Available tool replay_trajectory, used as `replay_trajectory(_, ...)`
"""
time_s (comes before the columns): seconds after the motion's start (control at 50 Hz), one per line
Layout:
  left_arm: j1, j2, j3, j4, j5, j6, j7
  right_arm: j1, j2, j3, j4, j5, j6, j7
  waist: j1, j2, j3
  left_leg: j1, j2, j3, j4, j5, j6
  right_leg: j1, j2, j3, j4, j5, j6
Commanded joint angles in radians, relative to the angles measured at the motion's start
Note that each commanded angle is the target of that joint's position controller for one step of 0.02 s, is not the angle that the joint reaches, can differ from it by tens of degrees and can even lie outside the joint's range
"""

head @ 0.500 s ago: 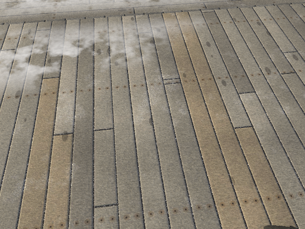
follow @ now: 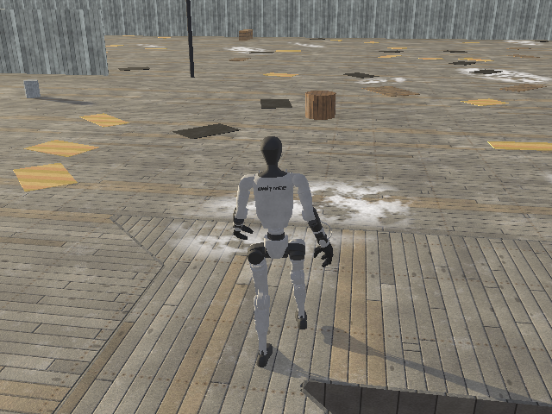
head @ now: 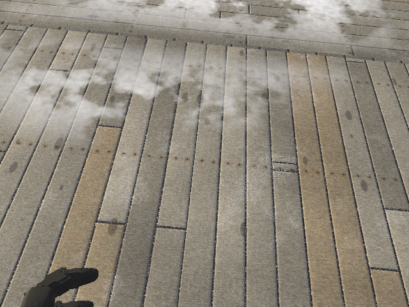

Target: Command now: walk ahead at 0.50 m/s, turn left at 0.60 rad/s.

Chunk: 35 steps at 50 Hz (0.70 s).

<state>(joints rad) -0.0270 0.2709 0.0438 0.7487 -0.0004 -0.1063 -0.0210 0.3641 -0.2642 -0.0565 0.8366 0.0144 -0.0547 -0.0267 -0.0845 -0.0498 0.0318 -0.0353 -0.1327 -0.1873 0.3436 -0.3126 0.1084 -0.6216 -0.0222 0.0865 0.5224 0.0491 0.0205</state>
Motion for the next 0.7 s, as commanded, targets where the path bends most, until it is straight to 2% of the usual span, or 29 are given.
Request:
replay_trajectory(0.02, -0.130, 0.098, 0.024, -0.116, 0.005, -0.031, -0.017, 0.045, -0.160, -0.035, -0.042, 0.003, -0.003, -0.008, -0.004, 0.143, 0.018, -0.028, 0.248, -0.203, -0.015, 0.316, 0.080, 0.056, 0.042, -0.030, -0.055, 0.014, -0.015)
replay_trajectory(0.04, -0.142, 0.102, 0.026, -0.128, -0.004, -0.037, -0.016, 0.051, -0.160, -0.039, -0.032, 0.006, -0.003, -0.006, 0.002, 0.160, 0.023, -0.061, 0.256, -0.222, -0.005, 0.356, 0.075, 0.112, 0.047, -0.036, -0.057, 0.013, -0.022)
replay_trajectory(0.06, -0.096, 0.116, 0.033, -0.124, -0.009, -0.041, -0.011, 0.048, -0.154, -0.039, -0.034, 0.003, 0.001, -0.005, 0.024, 0.175, 0.014, -0.044, 0.252, -0.229, 0.036, 0.433, 0.064, 0.163, 0.055, -0.041, -0.068, -0.042, -0.033)
replay_trajectory(0.08, -0.005, 0.141, 0.048, -0.112, -0.009, -0.046, -0.007, 0.035, -0.142, -0.034, -0.043, 0.005, 0.002, -0.001, 0.076, 0.187, -0.031, -0.045, 0.227, -0.226, 0.109, 0.577, 0.047, 0.280, 0.072, -0.065, -0.084, -0.071, -0.056)
replay_trajectory(0.1, 0.141, 0.176, 0.063, -0.088, 0.001, -0.051, 0.000, -0.007, -0.141, -0.030, -0.067, 0.004, 0.002, 0.006, 0.150, 0.192, -0.136, -0.089, 0.181, -0.189, 0.269, 0.626, 0.014, 0.482, 0.019, -0.040, -0.083, -0.036, -0.100)
replay_trajectory(0.12, 0.327, 0.243, 0.077, -0.079, 0.013, -0.046, 0.012, -0.020, -0.105, -0.010, -0.104, -0.018, -0.001, 0.015, 0.218, 0.098, -0.320, -0.230, 0.125, -0.121, 0.549, 0.426, -0.021, 0.782, -0.161, 0.142, -0.027, -0.099, -0.163)
replay_trajectory(0.14, 0.401, 0.290, 0.089, -0.035, 0.019, -0.029, 0.006, 0.144, -0.010, 0.015, -0.129, 0.017, -0.009, 0.016, 0.126, -0.289, -0.461, -0.583, 0.003, -0.007, 0.864, -0.249, -0.074, 1.082, -0.411, 0.641, -0.128, -0.307, -0.334)
replay_trajectory(0.16, 0.373, 0.167, 0.063, -0.064, -0.002, -0.023, 0.000, 0.138, -0.122, 0.004, -0.104, 0.030, -0.006, 0.012, 0.148, -0.206, -0.392, -0.692, 0.096, -0.020, 0.989, -0.271, -0.076, 1.022, -0.413, 0.752, -0.190, -0.564, -0.300)
replay_trajectory(0.18, 0.315, 0.103, 0.044, -0.079, -0.006, -0.018, -0.002, 0.023, -0.175, -0.013, -0.112, 0.024, 0.001, 0.013, 0.166, -0.069, -0.236, -0.715, 0.131, 0.003, 1.019, -0.182, -0.082, 0.860, -0.373, 0.585, -0.222, -0.574, -0.258)
replay_trajectory(0.2, 0.264, 0.102, 0.043, -0.079, 0.004, -0.011, -0.005, -0.034, -0.166, -0.012, -0.130, 0.015, 0.005, 0.011, 0.139, 0.038, -0.144, -0.673, 0.161, 0.039, 1.001, -0.114, -0.085, 0.704, -0.329, 0.450, -0.244, -0.447, -0.225)
replay_trajectory(0.22, 0.234, 0.108, 0.045, -0.073, 0.010, -0.011, -0.010, -0.068, -0.148, -0.015, -0.144, 0.006, 0.003, 0.014, 0.112, 0.047, -0.077, -0.653, 0.192, 0.044, 0.955, -0.071, -0.082, 0.579, -0.294, 0.351, -0.268, -0.330, -0.220)
replay_trajectory(0.24, 0.221, 0.099, 0.041, -0.065, 0.015, -0.017, -0.010, -0.051, -0.124, -0.018, -0.147, 0.012, 0.009, 0.015, 0.082, 0.017, -0.048, -0.611, 0.224, 0.041, 0.927, -0.044, -0.076, 0.506, -0.264, 0.270, -0.303, -0.288, -0.216)
replay_trajectory(0.26, 0.221, 0.105, 0.045, -0.056, 0.013, -0.023, -0.012, -0.039, -0.100, -0.014, -0.151, 0.021, 0.017, 0.015, 0.073, -0.026, -0.042, -0.598, 0.241, 0.059, 0.905, -0.036, -0.077, 0.475, -0.252, 0.216, -0.337, -0.281, -0.219)
replay_trajectory(0.28, 0.214, 0.095, 0.043, -0.048, 0.009, -0.030, -0.012, -0.045, -0.094, -0.015, -0.153, 0.021, 0.026, 0.013, 0.069, -0.045, -0.025, -0.611, 0.252, 0.068, 0.875, -0.030, -0.077, 0.453, -0.234, 0.155, -0.359, -0.255, -0.218)
replay_trajectory(0.3, 0.233, 0.096, 0.042, -0.033, 0.008, -0.036, -0.015, -0.069, -0.081, -0.012, -0.161, 0.012, 0.029, 0.010, 0.073, -0.040, -0.006, -0.617, 0.253, 0.071, 0.843, -0.014, -0.080, 0.433, -0.223, 0.119, -0.370, -0.167, -0.227)
replay_trajectory(0.36, 0.252, 0.127, 0.048, 0.000, 0.012, -0.035, -0.012, -0.094, -0.056, 0.001, -0.175, -0.012, 0.015, 0.010, 0.055, -0.016, -0.028, -0.600, 0.244, 0.096, 0.665, 0.072, -0.108, 0.432, -0.200, 0.004, -0.340, 0.258, -0.246)
replay_trajectory(0.4, 0.229, 0.133, 0.046, -0.005, -0.004, -0.016, -0.006, -0.145, -0.039, 0.015, -0.177, -0.019, -0.004, 0.017, 0.066, -0.015, -0.042, -0.510, 0.229, 0.151, 0.476, 0.206, -0.114, 0.403, -0.143, -0.080, -0.319, 0.366, -0.219)
replay_trajectory(0.44, 0.288, 0.159, 0.051, 0.010, -0.013, 0.004, 0.003, -0.227, -0.043, 0.020, -0.188, -0.019, -0.017, 0.028, 0.113, -0.025, -0.058, -0.457, 0.187, 0.175, 0.347, 0.309, -0.129, 0.439, -0.128, -0.083, -0.286, 0.374, -0.204)
replay_trajectory(0.48, 0.335, 0.181, 0.056, 0.029, -0.020, 0.023, 0.009, -0.280, -0.067, 0.014, -0.207, -0.014, -0.022, 0.033, 0.130, -0.038, -0.069, -0.439, 0.160, 0.161, 0.253, 0.317, -0.133, 0.503, -0.150, -0.039, -0.239, 0.324, -0.198)
replay_trajectory(0.52, 0.332, 0.188, 0.057, 0.029, -0.029, 0.039, 0.016, -0.278, -0.104, 0.000, -0.218, -0.016, -0.028, 0.034, 0.105, -0.053, -0.084, -0.378, 0.143, 0.143, 0.154, 0.310, -0.110, 0.536, -0.169, 0.020, -0.171, 0.256, -0.175)
replay_trajectory(0.54, 0.316, 0.184, 0.056, 0.027, -0.031, 0.040, 0.018, -0.224, -0.125, -0.012, -0.201, -0.020, -0.033, 0.032, 0.069, -0.055, -0.099, -0.289, 0.138, 0.151, 0.083, 0.377, -0.090, 0.521, -0.156, 0.029, -0.122, 0.208, -0.149)
replay_trajectory(0.56, 0.327, 0.153, 0.048, 0.021, -0.028, 0.035, 0.018, -0.176, -0.179, -0.031, -0.188, -0.036, -0.033, 0.026, 0.054, -0.033, -0.134, -0.163, 0.174, 0.133, 0.041, 0.519, -0.058, 0.480, -0.106, 0.012, -0.037, 0.162, -0.106)
replay_trajectory(0.58, 0.313, 0.100, 0.028, -0.017, -0.002, 0.026, 0.019, -0.091, -0.251, -0.048, -0.195, -0.062, -0.029, 0.012, 0.027, 0.071, -0.253, 0.057, 0.349, -0.004, 0.128, 0.907, 0.006, 0.346, -0.037, -0.030, 0.164, -0.091, -0.055)
replay_trajectory(0.6, 0.468, 0.026, 0.002, -0.007, -0.001, 0.029, 0.021, -0.085, -0.272, -0.054, -0.207, -0.070, -0.004, 0.005, 0.065, 0.310, -0.380, 0.292, 0.605, -0.218, 0.184, 1.112, 0.188, 0.090, 0.051, -0.082, 0.452, -0.709, 0.012)
replay_trajectory(0.62, 0.467, 0.117, 0.024, 0.007, -0.018, 0.045, 0.024, -0.070, -0.203, -0.039, -0.218, -0.050, 0.016, 0.010, 0.030, 0.283, -0.422, 0.239, 0.574, -0.234, 0.146, 0.964, 0.206, 0.048, 0.029, -0.017, 0.593, -0.798, 0.034)
replay_trajectory(0.64, 0.410, 0.158, 0.042, -0.009, -0.029, 0.062, 0.027, -0.100, -0.168, -0.030, -0.216, -0.033, 0.024, 0.011, 0.034, 0.235, -0.327, 0.173, 0.517, -0.148, 0.112, 0.799, 0.172, -0.019, 0.005, -0.024, 0.660, -0.750, 0.045)
replay_trajectory(0.66, 0.382, 0.145, 0.044, -0.011, -0.024, 0.082, 0.036, -0.152, -0.149, -0.025, -0.217, -0.024, 0.029, 0.008, 0.055, 0.188, -0.262, 0.088, 0.477, -0.097, 0.075, 0.638, 0.140, -0.043, -0.022, -0.036, 0.669, -0.684, 0.057)
replay_trajectory(0.68, 0.368, 0.137, 0.049, -0.019, -0.017, 0.104, 0.044, -0.201, -0.134, -0.020, -0.216, -0.021, 0.033, 0.008, 0.076, 0.184, -0.204, -0.028, 0.451, -0.048, 0.026, 0.502, 0.124, -0.017, -0.038, -0.042, 0.661, -0.629, 0.073)
replay_trajectory(0.7, 0.383, 0.121, 0.049, -0.025, -0.017, 0.125, 0.048, -0.244, -0.140, -0.023, -0.215, -0.031, 0.036, 0.007, 0.107, 0.210, -0.166, -0.154, 0.430, 0.003, -0.021, 0.418, 0.118, 0.053, -0.045, -0.056, 0.655, -0.576, 0.084)
